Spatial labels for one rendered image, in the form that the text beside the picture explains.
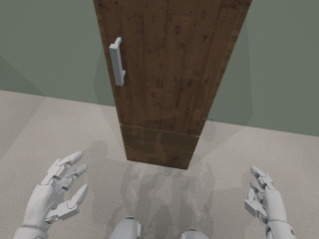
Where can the robot right forearm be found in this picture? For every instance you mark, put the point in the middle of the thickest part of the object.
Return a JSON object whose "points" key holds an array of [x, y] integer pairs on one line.
{"points": [[279, 230]]}

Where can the left robot thigh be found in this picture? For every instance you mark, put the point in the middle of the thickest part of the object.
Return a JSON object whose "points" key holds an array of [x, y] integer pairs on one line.
{"points": [[127, 229]]}

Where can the robot left forearm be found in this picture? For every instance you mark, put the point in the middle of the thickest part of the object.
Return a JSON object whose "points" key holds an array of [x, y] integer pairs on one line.
{"points": [[29, 232]]}

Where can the handle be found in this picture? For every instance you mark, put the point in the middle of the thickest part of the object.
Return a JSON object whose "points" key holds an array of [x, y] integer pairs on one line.
{"points": [[115, 54]]}

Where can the robot right hand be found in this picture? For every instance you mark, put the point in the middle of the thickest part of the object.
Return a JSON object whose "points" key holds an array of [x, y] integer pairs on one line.
{"points": [[270, 206]]}

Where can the cupboard door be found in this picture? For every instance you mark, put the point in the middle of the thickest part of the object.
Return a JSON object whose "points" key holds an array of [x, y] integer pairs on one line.
{"points": [[171, 51]]}

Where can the robot left hand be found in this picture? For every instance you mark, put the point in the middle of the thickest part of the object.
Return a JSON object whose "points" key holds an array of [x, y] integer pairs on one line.
{"points": [[39, 212]]}

